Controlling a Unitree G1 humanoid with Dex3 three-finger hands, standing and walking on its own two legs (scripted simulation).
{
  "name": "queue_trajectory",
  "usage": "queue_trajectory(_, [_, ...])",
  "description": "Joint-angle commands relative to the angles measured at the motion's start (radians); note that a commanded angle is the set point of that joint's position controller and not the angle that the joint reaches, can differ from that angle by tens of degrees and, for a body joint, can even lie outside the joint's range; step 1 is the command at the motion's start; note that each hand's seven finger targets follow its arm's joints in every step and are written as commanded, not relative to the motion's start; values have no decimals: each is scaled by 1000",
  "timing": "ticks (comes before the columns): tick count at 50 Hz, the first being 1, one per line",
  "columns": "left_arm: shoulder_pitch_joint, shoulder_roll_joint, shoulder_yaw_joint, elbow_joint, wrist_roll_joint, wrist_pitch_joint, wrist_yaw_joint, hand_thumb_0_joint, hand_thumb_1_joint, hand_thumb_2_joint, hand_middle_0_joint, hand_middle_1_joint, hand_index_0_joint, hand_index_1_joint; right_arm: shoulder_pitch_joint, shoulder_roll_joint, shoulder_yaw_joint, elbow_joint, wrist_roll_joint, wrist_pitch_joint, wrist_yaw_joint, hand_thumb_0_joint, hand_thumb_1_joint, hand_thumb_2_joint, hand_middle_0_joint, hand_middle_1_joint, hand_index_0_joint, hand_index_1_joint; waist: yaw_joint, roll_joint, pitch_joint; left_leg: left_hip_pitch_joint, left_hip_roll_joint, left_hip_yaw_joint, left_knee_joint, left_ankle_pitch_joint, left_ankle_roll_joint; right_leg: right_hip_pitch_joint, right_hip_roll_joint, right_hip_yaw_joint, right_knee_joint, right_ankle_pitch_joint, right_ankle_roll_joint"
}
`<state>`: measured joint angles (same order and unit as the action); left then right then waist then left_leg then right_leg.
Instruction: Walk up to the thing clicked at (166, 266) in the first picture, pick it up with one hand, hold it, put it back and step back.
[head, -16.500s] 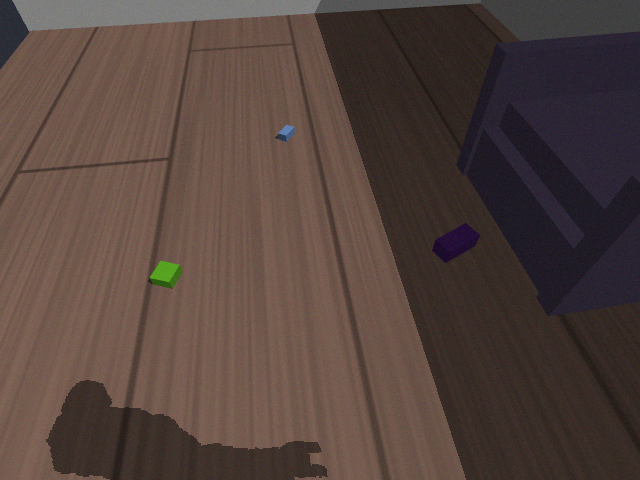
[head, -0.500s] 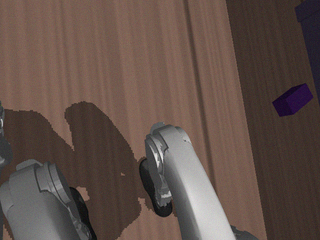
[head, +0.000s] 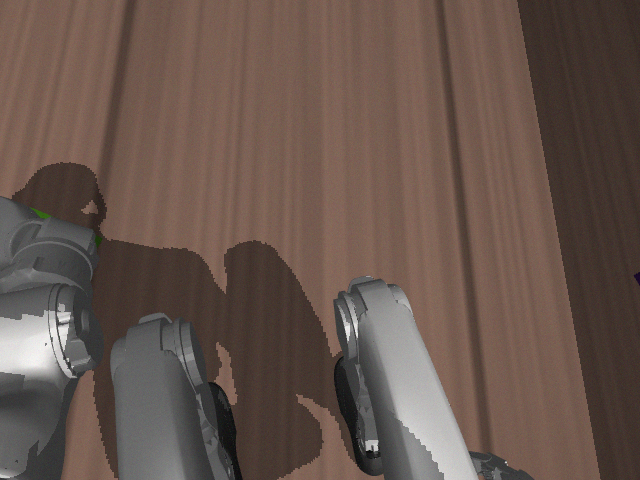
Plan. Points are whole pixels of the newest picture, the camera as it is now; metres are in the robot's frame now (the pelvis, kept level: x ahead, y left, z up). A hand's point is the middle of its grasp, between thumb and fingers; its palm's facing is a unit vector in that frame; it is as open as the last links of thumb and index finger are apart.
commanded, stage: lift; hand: left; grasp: from above
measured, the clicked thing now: (51, 251) +0.44 +0.31 -0.15
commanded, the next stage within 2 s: hold in 1.24 s
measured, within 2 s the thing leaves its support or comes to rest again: neither
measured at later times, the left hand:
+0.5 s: hand out of the picture +0.37 +0.26 +0.08, palm faces -0.17 -0.39 -0.91, open 10.6 cm
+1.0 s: hand out of the picture +0.37 +0.26 +0.24, palm faces -0.17 -0.41 -0.89, open 10.7 cm
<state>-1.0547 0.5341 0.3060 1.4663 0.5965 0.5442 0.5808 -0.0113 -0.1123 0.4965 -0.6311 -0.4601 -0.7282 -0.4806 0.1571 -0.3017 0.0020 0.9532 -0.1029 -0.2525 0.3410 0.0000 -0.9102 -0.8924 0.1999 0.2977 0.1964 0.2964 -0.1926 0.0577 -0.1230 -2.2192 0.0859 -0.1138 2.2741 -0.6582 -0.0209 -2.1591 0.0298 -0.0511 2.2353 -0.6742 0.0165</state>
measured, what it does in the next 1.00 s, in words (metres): rises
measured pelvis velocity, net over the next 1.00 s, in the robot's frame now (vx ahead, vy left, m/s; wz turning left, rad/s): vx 0.06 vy -0.01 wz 0.09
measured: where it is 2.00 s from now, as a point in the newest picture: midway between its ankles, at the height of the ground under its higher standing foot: (296, 451)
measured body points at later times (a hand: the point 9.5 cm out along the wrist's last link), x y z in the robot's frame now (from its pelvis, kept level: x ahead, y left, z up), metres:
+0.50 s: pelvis +0.01 -0.01 +0.17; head +0.14 +0.00 +0.60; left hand +0.38 +0.28 +0.13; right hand +0.13 -0.28 +0.04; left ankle +0.09 +0.14 -0.33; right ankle +0.10 -0.12 -0.33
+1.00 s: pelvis +0.06 -0.01 +0.32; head +0.14 -0.01 +0.76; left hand +0.38 +0.27 +0.29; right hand +0.16 -0.26 +0.18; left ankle +0.08 +0.14 -0.33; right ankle +0.10 -0.12 -0.33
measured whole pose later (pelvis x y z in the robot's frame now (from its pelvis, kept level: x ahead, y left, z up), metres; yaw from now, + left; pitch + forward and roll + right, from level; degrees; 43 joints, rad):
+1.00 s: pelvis +0.06 -0.01 +0.32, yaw +5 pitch +18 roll -1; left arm -0.70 0.20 0.02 1.17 0.49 0.80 0.53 -0.02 -0.10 0.50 -0.62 -0.48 -0.71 -0.49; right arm 0.20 -0.27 0.00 0.91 0.01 -0.17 0.06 0.00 -0.90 -0.89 0.20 0.30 0.20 0.30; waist -0.08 0.04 -0.16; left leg -0.99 0.09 -0.02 1.13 -0.46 -0.05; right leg -0.95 0.01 -0.04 1.12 -0.49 -0.01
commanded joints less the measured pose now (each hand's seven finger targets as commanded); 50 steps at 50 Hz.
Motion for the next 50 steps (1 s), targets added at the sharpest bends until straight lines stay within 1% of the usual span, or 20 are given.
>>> queue_trajectory(1, [-325, 192, -66, -206, 19, 33, 20, 0, 749, 765, -1135, -577, -1119, -594, 203, -233, -83, -21, 28, 10, -38, 0, -897, -897, 200, 299, 200, 299, -11, 171, -734, 590, -44, 72, -308, 124, 27, 389, 34, -53, -368, 166, -39])
queue_trajectory(4, [-306, 155, -95, -242, 10, 48, -6, 0, 728, 761, -1106, -606, -1097, -617, 201, -221, -82, -23, 34, 15, -67, 0, -898, -897, 200, 299, 200, 299, -4, 134, -711, 615, -45, 74, -356, 107, 27, 428, 34, -46, -418, 144, -37])
queue_trajectory(5, [-300, 188, -89, -281, 15, 54, -8, 0, 716, 748, -1093, -602, -1085, -611, 185, -223, -83, -40, 39, 14, -78, 0, -897, -897, 201, 299, 200, 299, 5, 129, -724, 620, -48, 76, -373, 99, 30, 451, 31, -35, -447, 121, -36])
queue_trajectory(7, [-240, 129, -127, -283, 7, 74, -22, 0, 722, 746, -1120, -570, -1105, -587, 147, -215, -82, -74, 46, 14, -97, 0, -898, -897, 201, 299, 200, 299, 10, 82, -716, 629, -50, 87, -401, 87, 32, 504, 32, -18, -502, 89, -32])
queue_trajectory(8, [-248, 142, -133, -336, 8, 79, -27, 0, 695, 719, -1101, -563, -1088, -577, 136, -208, -79, -71, 46, 15, -111, 0, -900, -899, 201, 300, 200, 300, 18, 87, -718, 640, -51, 91, -418, 80, 31, 521, 32, -5, -531, 68, -31])
queue_trajectory(9, [-201, 94, -162, -300, 0, 92, -38, 0, 680, 703, -1098, -544, -1083, -561, 120, -205, -76, -84, 50, 15, -123, 0, -900, -899, 201, 300, 200, 300, 13, 53, -688, 639, -50, 89, -442, 70, 31, 539, 34, 0, -559, 53, -30])
queue_trajectory(10, [-212, 91, -178, -360, 6, 92, -48, 0, 649, 685, -1088, -521, -1069, -542, 118, -196, -72, -86, 53, 15, -137, 0, -903, -900, 200, 300, 200, 300, 18, 53, -683, 637, -49, 95, -456, 70, 31, 571, 34, 16, -585, 43, -28])
queue_trajectory(13, [-152, 93, -190, -425, 9, 119, -52, 0, 612, 707, -1064, -518, -1039, -546, 103, -196, -68, -105, 69, 18, -175, 0, -899, -899, 200, 300, 200, 300, 52, 72, -701, 750, -47, 81, -551, 72, 21, 618, 28, 7, -629, 56, -32])
queue_trajectory(15, [-139, 58, -222, -476, 11, 134, -59, 0, 595, 680, -1054, -498, -1027, -528, 77, -197, -64, -118, 82, 24, -202, 0, -899, -900, 200, 300, 200, 300, 49, 83, -692, 818, -45, 71, -613, 67, 15, 631, 28, -3, -665, 65, -35])
queue_trajectory(18, [-108, 33, -255, -526, 18, 152, -64, 0, 544, 695, -1028, -521, -998, -555, 61, -175, -51, -130, 94, 26, -231, 0, -902, -901, 200, 300, 200, 300, 51, 35, -675, 828, -45, 91, -657, 83, 23, 755, 31, 39, -759, 58, -27])
queue_trajectory(19, [-94, 39, -255, -543, 19, 155, -59, 0, 545, 700, -1032, -516, -1000, -552, 51, -174, -51, -132, 97, 26, -239, 0, -901, -901, 200, 300, 200, 300, 62, 43, -674, 842, -46, 92, -686, 80, 21, 783, 28, 47, -785, 44, -27])
queue_trajectory(22, [-57, -22, -291, -565, 6, 178, -55, 0, 494, 663, -996, -512, -967, -545, 34, -157, -42, -127, 104, 27, -257, 0, -903, -902, 200, 300, 199, 300, 67, 34, -646, 936, -44, 92, -771, 91, 15, 878, 27, 60, -867, 42, -25])
queue_trajectory(24, [-34, -7, -276, -579, -4, 194, -44, 0, 478, 661, -974, -532, -948, -561, 28, -155, -44, -128, 113, 31, -269, 0, -902, -902, 200, 300, 199, 299, 83, 28, -638, 989, -47, 99, -815, 120, 18, 948, 25, 63, -914, 79, -23])
queue_trajectory(29, [-20, -59, -299, -532, -21, 230, -41, 0, 473, 699, -963, -549, -934, -581, 23, -144, -40, -97, 128, 34, -288, 0, -895, -900, 200, 299, 199, 299, 83, 33, -542, 1183, -42, 88, -970, 150, 13, 1028, 28, 24, -1013, 156, -31])
queue_trajectory(30, [-8, -95, -316, -504, -18, 234, -40, 0, 489, 687, -970, -551, -944, -580, 34, -134, -38, -90, 130, 34, -289, 0, -894, -900, 200, 299, 199, 299, 78, 21, -527, 1205, -43, 88, -988, 168, 14, 1051, 29, 22, -1032, 182, -30])
queue_trajectory(32, [4, -90, -309, -466, -18, 238, -35, 0, 512, 716, -980, -569, -956, -597, 41, -134, -41, -87, 134, 30, -295, 0, -891, -898, 200, 299, 199, 299, 88, 18, -483, 1238, -44, 92, -1032, 195, 15, 1092, 28, 19, -1067, 212, -30])
queue_trajectory(33, [0, -126, -325, -460, -26, 240, -31, 0, 533, 730, -996, -582, -972, -610, 38, -120, -36, -87, 134, 28, -295, 0, -890, -898, 200, 299, 199, 299, 82, 6, -475, 1253, -49, 101, -1044, 222, 18, 1131, 26, 22, -1094, 241, -27])
queue_trajectory(39, [-22, -146, -305, -370, -39, 253, -4, 0, 596, 687, -1021, -584, -1009, -599, 64, -109, -43, -85, 125, 27, -295, 0, -890, -898, 200, 299, 199, 299, 80, 9, -408, 1354, -54, 118, -1148, 320, 15, 1246, 19, 17, -1196, 346, -28])
queue_trajectory(47, [11, -158, -303, -435, -62, 262, -11, 0, 703, 773, -1091, -641, -1076, -659, 80, -112, -55, -116, 115, 51, -280, 0, -891, -897, 200, 300, 200, 300, 111, 9, -443, 1502, -67, 139, -1270, 444, 11, 1453, 16, 23, -1312, 479, -16])
queue_trajectory(50, [-16, -135, -297, -490, -63, 271, -14, 0, 700, 770, -1074, -668, -1066, -679, 96, -117, -55, -120, 117, 63, -279, 0, -892, -896, 200, 300, 200, 300, 106, -10, -461, 1552, -69, 136, -1313, 492, 14, 1525, 15, 23, -1345, 557, -9])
